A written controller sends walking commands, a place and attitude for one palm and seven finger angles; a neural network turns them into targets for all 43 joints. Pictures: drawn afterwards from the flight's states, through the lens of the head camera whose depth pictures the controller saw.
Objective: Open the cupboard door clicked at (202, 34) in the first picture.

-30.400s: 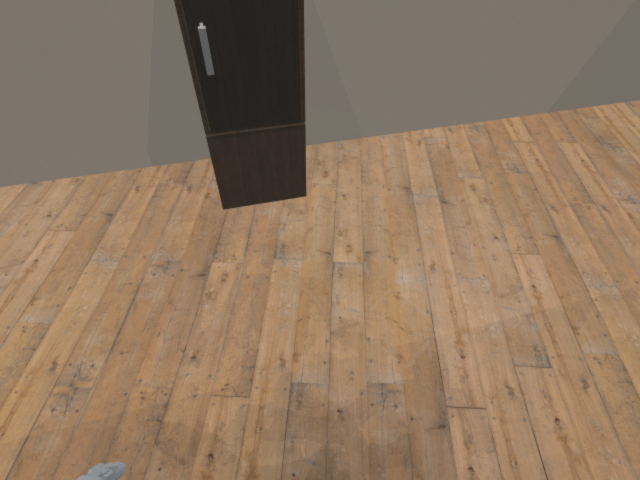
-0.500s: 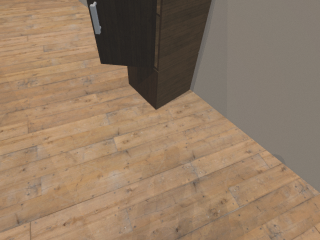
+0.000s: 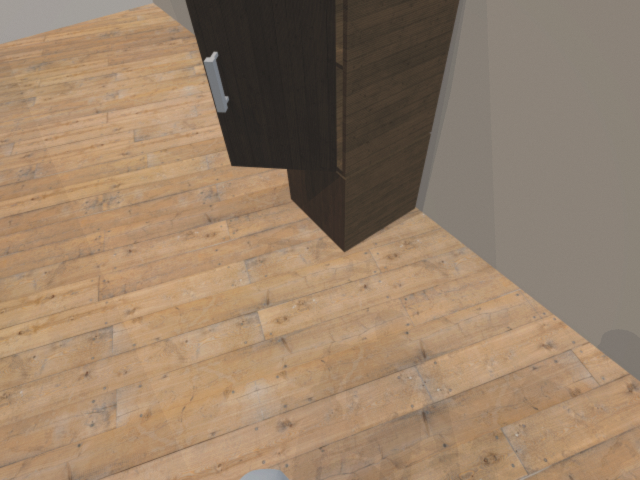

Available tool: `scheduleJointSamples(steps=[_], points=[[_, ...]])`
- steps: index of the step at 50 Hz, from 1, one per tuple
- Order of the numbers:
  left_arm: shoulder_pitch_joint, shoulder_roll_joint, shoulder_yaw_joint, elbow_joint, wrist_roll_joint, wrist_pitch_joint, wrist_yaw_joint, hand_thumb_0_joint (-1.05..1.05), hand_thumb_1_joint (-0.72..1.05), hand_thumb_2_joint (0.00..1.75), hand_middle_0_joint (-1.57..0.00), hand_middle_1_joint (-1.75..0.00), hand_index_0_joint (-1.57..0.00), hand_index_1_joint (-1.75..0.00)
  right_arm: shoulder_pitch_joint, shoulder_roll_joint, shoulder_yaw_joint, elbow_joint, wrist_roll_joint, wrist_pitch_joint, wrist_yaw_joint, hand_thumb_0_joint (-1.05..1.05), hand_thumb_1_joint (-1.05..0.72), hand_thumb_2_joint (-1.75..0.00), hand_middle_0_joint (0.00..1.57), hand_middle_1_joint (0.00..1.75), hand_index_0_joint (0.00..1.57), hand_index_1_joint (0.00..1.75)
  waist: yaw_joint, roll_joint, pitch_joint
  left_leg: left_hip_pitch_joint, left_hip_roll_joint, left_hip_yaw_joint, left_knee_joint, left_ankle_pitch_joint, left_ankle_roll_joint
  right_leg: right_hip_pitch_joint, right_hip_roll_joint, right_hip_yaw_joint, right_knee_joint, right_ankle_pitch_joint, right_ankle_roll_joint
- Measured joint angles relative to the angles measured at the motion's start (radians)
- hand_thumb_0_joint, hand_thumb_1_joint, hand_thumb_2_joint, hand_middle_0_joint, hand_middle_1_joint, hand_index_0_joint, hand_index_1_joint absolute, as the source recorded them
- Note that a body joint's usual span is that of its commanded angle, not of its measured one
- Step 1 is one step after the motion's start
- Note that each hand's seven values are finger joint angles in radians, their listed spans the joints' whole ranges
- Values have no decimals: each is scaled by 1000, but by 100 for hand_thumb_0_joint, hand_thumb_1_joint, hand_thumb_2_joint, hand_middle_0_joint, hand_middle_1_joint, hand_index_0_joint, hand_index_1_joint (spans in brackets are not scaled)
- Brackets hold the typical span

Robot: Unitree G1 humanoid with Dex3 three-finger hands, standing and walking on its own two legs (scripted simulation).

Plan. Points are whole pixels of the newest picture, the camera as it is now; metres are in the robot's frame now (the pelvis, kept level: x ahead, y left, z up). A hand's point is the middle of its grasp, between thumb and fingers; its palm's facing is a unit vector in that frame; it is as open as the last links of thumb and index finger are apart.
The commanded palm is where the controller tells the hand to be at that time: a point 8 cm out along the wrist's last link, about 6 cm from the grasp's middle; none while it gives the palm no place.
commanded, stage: take the last steps up to it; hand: left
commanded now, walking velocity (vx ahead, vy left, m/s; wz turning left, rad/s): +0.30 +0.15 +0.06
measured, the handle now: (218, 82) +1.03 +0.32 -0.04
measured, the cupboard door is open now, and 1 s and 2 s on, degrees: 46 46 46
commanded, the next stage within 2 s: come to a stop and stand still in 0.96 s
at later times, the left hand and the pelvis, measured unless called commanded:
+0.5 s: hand (157, 450) +0.19 +0.27 -0.17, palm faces +0.08 -0.98 -0.18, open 7.4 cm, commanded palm none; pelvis +0.17 +0.09 +0.00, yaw +0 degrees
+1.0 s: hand (190, 332) +0.37 +0.26 -0.16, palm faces +0.04 -0.98 -0.21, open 7.2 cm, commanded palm none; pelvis +0.37 +0.08 +0.01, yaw +0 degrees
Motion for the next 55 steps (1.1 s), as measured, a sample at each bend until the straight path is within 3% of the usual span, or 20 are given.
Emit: scheduleJointSamples(steps=[3, 6, 13, 15, 17, 19, 22, 27, 34, 36, 38, 40, 42, 48, 55], points=[[50, 10, 13, 36, 0, -6, 13, -1, 93, 89, -20, -29, -20, -30, -34, 1, -9, -22, -1, -2, 10, 1, -91, -90, 20, 30, 20, 30, 2, -21, -14, -90, 51, 8, -19, 104, -25, 62, -6, -14, -100, 26, 8], [95, 18, 10, 75, 3, -11, 7, 0, 93, 89, -20, -29, -20, -30, -66, 2, -13, -45, 0, -10, 18, 1, -91, -90, 20, 30, 20, 30, 14, -39, -20, -120, 82, 19, -144, 156, -40, 116, -21, -26, -168, 33, 22], [184, 18, 5, 141, 9, -1, -1, 0, 91, 89, -20, -29, -20, -30, -149, 2, -1, -85, 3, -38, 29, 1, -91, -90, 20, 30, 20, 30, 65, -59, -4, -26, 63, 73, -484, 161, -23, 191, -71, -41, -142, -57, 92], [212, 15, 7, 152, 6, 12, -4, 0, 91, 89, -20, -29, -20, -30, -162, -1, 5, -103, -1, -64, 25, 1, -91, -90, 20, 30, 20, 30, 66, -55, -6, 26, 53, 89, -551, 190, -1, 157, -90, -31, -12, -132, 86], [193, 25, 7, 161, 1, 37, -2, 0, 91, 89, -20, -29, -20, -30, -179, 19, 8, -114, -4, -85, 7, 1, -91, -90, 20, 30, 20, 30, 59, -77, 16, 18, 37, 105, -477, 153, 21, 45, -91, 49, 278, -221, 45], [160, 31, 8, 159, -2, 50, 0, 0, 91, 89, -20, -29, -20, -30, -176, 38, 16, -117, -4, -90, -7, 1, -91, -90, 20, 30, 20, 30, 58, -82, 21, 46, 32, 122, -479, 115, 30, -84, -62, 94, 526, -204, 16], [101, 36, 14, 131, 2, 48, -6, 1, 91, 89, -20, -29, -20, -30, -145, 56, 10, -110, 3, -100, -30, 0, -93, -90, 20, 30, 20, 30, 50, -83, 15, 119, 16, 142, -563, 123, 29, -220, -44, 94, 641, -117, 4], [3, 31, 19, 59, 4, 42, -11, 0, 91, 89, -19, -29, -20, -30, -74, 32, 9, -71, -2, -101, -34, -1, -95, -90, 21, 30, 20, 30, 32, -70, -10, 234, -10, 164, -698, 136, 37, -306, -37, 68, 487, -14, 10], [-93, 35, 15, -11, 5, 31, -22, 0, 91, 89, -19, -29, -20, -30, 27, 28, 15, -1, -6, -75, -20, 0, -92, -90, 20, 30, 20, 30, -3, -42, -14, 331, -9, 173, -683, 40, 5, -191, -15, 51, 128, 44, 5], [-99, 36, 13, -22, 8, 11, -23, 0, 91, 89, -19, -29, -20, -30, 52, 29, 15, 18, 0, -66, -15, 0, -92, -90, 20, 30, 20, 30, -5, -29, -13, 305, 14, 162, -557, -39, -1, -137, 3, 44, 75, 37, -11], [-95, 28, 7, -24, 2, -9, -17, 0, 91, 89, -19, -29, -20, -30, 42, 26, 14, 35, 5, -47, -10, 1, -91, -90, 20, 30, 20, 30, -8, -10, 4, 207, 24, 96, -290, -116, 4, -114, 19, 29, 99, -2, -33], [-70, 19, 0, -17, -3, -19, -8, 0, 91, 89, -19, -29, -20, -30, 18, 24, 11, 39, 6, -37, -9, 1, -91, -90, 20, 30, 20, 30, -9, -9, 13, 102, 23, 51, -85, -75, -3, -68, 30, 26, 54, -3, -36], [-33, 7, -6, 2, -6, -21, -2, 0, 91, 89, -20, -29, -20, -30, -7, 23, 8, 30, 6, -38, -9, 1, -91, -90, 20, 30, 20, 30, -11, -10, 10, 21, 39, 33, -23, -6, -16, -14, 40, 26, -23, 18, -33], [62, 26, 2, 71, -6, -27, 9, -2, 95, 89, -20, -29, -20, -30, -76, 33, 7, -14, 10, -41, -2, 1, -91, -90, 20, 30, 20, 30, 3, -32, -11, -92, 78, 25, -208, 114, -45, 115, 44, 20, -182, 38, -15], [149, 16, -8, 143, -1, 0, 5, -1, 92, 89, -20, -29, -20, -30, -143, 23, 15, -51, 9, -57, 5, 1, -92, -90, 20, 30, 20, 30, 43, -53, -9, -2, 41, 66, -517, 196, -20, 196, 13, 18, -126, -76, 46]])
